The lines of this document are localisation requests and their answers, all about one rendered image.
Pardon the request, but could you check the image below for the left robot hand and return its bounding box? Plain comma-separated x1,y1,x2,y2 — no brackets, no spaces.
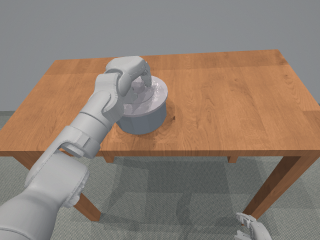
105,56,152,104

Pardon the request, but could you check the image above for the table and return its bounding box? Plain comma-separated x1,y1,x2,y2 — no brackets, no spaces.
0,49,320,226

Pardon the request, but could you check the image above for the robot left upper arm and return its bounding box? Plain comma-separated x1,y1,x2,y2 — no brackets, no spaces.
0,149,90,240

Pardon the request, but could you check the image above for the robot left forearm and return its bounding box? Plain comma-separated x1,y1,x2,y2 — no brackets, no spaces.
24,66,132,188

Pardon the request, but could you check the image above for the lid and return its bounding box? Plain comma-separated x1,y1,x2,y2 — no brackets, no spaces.
123,76,168,118

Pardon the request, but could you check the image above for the knob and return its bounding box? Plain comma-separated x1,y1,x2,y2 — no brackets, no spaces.
131,78,145,94

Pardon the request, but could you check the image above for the pot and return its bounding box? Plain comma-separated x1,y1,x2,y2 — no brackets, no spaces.
116,102,167,135

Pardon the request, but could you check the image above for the right robot hand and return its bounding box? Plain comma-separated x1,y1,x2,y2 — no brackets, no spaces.
234,212,272,240

